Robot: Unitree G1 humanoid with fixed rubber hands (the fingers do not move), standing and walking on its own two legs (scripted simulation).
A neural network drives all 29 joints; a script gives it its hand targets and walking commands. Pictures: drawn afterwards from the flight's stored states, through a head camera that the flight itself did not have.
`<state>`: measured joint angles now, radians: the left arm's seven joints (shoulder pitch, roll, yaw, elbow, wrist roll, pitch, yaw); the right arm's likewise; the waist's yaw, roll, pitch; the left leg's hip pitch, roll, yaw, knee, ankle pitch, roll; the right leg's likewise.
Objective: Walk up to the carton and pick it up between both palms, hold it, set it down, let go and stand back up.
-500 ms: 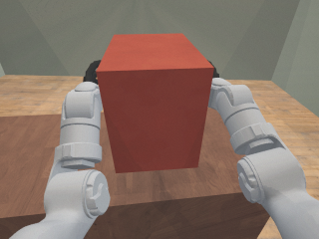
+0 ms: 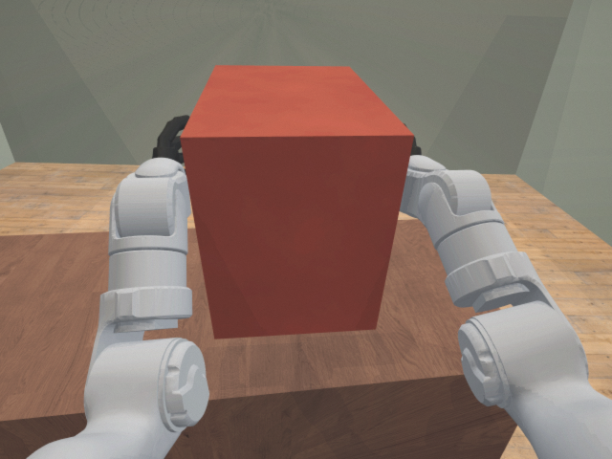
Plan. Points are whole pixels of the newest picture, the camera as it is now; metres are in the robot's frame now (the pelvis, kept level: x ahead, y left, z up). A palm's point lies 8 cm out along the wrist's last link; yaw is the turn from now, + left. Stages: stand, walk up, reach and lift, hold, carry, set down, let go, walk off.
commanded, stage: hold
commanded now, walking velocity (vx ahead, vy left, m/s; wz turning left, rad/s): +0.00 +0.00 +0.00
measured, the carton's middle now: (289, 187) +0.38 +0.01 +0.28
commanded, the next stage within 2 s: none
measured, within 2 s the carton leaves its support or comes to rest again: neither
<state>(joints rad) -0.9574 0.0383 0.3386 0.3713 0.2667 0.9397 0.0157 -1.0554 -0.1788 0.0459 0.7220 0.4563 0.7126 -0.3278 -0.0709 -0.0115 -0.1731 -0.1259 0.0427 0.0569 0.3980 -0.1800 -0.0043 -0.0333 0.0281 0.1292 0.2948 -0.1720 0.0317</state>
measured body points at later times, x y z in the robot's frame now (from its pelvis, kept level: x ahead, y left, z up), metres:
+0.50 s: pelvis +0.00 +0.00 +0.00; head -0.09 +0.01 +0.44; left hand +0.39 +0.14 +0.29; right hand +0.39 -0.14 +0.29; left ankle +0.03 +0.11 -0.75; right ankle +0.00 -0.15 -0.75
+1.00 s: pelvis +0.01 +0.00 +0.00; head -0.08 +0.02 +0.44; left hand +0.39 +0.15 +0.29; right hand +0.39 -0.14 +0.29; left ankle +0.03 +0.11 -0.75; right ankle +0.00 -0.15 -0.75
